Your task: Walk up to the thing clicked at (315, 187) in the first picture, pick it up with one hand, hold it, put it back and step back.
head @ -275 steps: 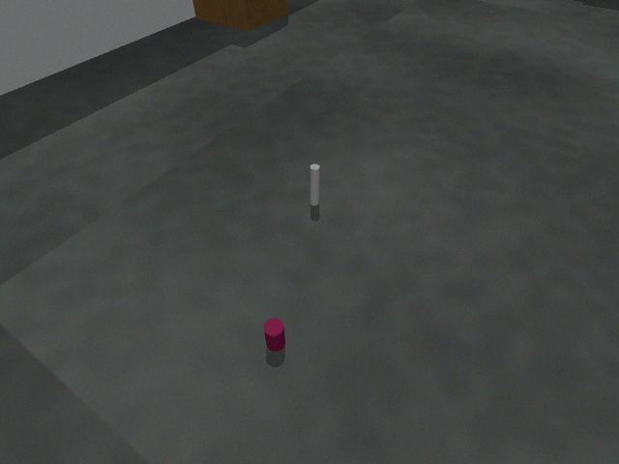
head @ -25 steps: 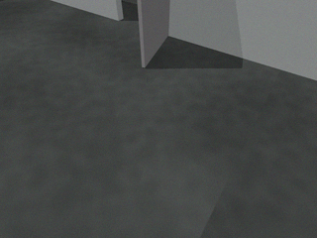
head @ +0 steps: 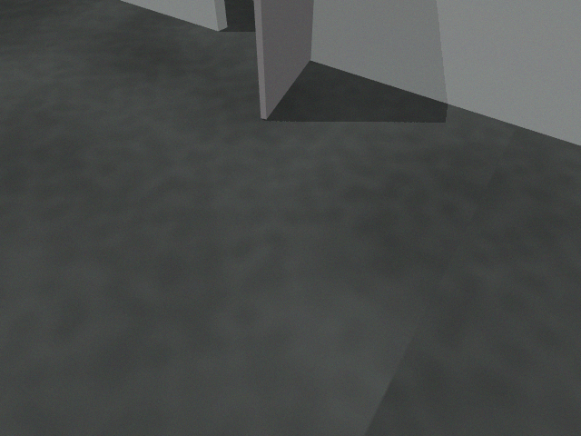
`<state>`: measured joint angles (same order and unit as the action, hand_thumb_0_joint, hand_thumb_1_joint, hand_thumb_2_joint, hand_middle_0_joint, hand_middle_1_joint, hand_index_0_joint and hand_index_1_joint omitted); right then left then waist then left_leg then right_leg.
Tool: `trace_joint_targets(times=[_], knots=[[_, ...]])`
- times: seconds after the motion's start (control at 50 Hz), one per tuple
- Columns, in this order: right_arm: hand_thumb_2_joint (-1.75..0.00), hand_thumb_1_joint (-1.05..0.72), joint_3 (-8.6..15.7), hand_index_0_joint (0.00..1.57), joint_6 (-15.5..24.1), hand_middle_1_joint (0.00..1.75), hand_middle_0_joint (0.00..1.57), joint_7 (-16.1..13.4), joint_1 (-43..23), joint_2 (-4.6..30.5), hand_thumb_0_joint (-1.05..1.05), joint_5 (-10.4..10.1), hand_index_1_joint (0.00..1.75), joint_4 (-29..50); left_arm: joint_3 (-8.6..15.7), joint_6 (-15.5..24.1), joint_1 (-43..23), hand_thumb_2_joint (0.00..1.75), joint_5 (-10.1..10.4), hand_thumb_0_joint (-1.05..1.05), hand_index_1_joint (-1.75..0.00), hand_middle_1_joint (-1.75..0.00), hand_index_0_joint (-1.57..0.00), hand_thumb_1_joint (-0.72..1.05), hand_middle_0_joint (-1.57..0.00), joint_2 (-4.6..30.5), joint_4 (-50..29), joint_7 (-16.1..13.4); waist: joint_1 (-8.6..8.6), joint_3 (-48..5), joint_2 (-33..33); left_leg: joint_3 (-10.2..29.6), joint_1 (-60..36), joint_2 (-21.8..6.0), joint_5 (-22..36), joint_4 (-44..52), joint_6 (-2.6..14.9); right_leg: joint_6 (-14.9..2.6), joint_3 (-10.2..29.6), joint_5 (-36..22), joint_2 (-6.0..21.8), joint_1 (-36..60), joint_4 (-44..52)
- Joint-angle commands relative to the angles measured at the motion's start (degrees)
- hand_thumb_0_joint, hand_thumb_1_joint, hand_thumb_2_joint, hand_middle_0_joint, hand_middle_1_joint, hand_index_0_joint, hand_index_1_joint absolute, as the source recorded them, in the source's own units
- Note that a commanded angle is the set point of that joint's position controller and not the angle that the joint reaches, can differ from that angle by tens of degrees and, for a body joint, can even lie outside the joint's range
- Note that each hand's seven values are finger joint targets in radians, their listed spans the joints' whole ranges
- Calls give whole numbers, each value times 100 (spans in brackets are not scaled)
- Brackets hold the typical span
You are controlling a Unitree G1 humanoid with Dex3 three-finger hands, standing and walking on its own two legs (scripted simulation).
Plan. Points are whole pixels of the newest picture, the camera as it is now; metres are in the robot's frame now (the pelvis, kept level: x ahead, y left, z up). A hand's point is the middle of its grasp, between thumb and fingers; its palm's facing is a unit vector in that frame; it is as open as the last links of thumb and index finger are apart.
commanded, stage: stand
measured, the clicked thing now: out of the picture +0.16 +1.35 -0.67
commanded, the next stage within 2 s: walk up in 1.34 s
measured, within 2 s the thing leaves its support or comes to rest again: neither
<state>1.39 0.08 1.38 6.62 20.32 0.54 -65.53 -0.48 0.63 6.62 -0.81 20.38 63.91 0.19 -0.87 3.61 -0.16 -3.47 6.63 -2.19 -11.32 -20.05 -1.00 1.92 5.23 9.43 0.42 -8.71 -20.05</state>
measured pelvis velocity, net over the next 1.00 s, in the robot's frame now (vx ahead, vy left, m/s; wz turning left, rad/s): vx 0.01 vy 0.00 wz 0.01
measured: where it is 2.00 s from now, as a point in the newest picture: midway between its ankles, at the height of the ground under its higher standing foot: outside the picture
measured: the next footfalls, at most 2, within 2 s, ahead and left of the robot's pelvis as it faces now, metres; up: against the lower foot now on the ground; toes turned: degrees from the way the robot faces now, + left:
none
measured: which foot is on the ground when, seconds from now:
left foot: down 0.00-1.00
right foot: down 0.00-1.00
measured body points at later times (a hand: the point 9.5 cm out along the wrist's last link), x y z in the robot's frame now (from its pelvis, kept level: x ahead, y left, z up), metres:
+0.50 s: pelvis +0.01 +0.00 +0.00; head +0.02 +0.00 +0.45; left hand +0.09 +0.30 -0.13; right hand +0.09 -0.30 -0.13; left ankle +0.00 +0.13 -0.75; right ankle +0.02 -0.14 -0.75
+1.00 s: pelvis +0.01 +0.00 +0.00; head +0.02 +0.00 +0.45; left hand +0.09 +0.30 -0.13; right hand +0.09 -0.30 -0.13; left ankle +0.00 +0.13 -0.75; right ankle +0.02 -0.14 -0.75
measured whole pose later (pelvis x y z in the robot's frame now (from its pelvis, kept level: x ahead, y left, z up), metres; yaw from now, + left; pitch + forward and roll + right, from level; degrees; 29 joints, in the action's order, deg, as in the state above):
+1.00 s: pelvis +0.01 +0.00 +0.00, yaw +1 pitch -3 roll +0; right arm 1.3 0.2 0.9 5.9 20.2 0.4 -64.6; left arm -0.5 0.4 6.6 -0.8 20.3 63.4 -0.1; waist -0.5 3.0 0.0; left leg -2.9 4.9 -2.0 -11.8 -19.3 -1.0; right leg 1.9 4.6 10.3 0.7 -6.9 -19.5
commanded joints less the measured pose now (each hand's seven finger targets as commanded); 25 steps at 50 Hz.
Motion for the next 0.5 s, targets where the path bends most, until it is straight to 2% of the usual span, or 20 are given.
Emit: trace_joint_targets(times=[0.0,0.02,0.04,0.12,0.32,0.38,0.42,0.48], knots=[[-90,-90,201,20,118,30,20,-111,-238,1229,0,-7,30,354,217,126,-210,90,39,0,-30,-30,-20,90,-20,1218,-354,-76,0,-564,15,532,-324,-583,460,360,202,-293,352,-841,556,-78,253],[-90,-90,214,20,122,30,20,-117,-228,1260,0,-9,30,361,217,131,-180,90,35,0,-30,-30,-20,90,-20,1214,-355,-79,-5,-657,64,519,-398,-593,649,322,211,-287,324,-1058,571,8,204],[-90,-90,196,20,118,30,20,-117,-239,1221,0,-12,30,349,213,127,-205,90,44,0,-30,-30,-20,90,-20,1221,-346,-82,-6,-565,20,541,-310,-588,633,341,194,-280,307,-991,549,4,191],[-90,-90,199,20,126,30,20,-136,-237,1231,0,-14,30,370,207,115,-208,90,36,0,-30,-30,-20,90,-20,1186,-351,-88,-5,-636,53,499,-372,-599,963,298,201,-275,276,-1348,571,96,150],[-90,-90,192,20,106,30,20,-137,-268,1206,0,-3,30,385,220,93,-219,90,38,0,-30,-30,-20,90,-20,1220,-333,-89,17,-359,-22,538,-206,-579,468,445,180,-272,292,-777,569,6,295],[-90,-90,196,20,110,30,20,-134,-297,1219,0,-9,30,406,217,110,-221,90,23,0,-30,-30,-20,90,-20,1201,-363,-85,17,-455,-4,509,-315,-572,534,394,193,-266,302,-945,593,-8,317],[-90,-90,195,20,115,30,20,-131,-272,1198,0,-12,30,406,222,122,-218,90,30,0,-30,-30,-20,90,-20,1235,-363,-93,-3,-548,-34,526,-414,-592,778,356,178,-270,265,-1091,585,17,276],[-90,-90,193,20,105,30,20,-134,-294,1192,0,-4,30,412,221,111,-246,90,25,0,-30,-30,-20,90,-20,1210,-368,-98,3,-459,-29,531,-285,-568,501,415,177,-270,282,-857,583,14,314]])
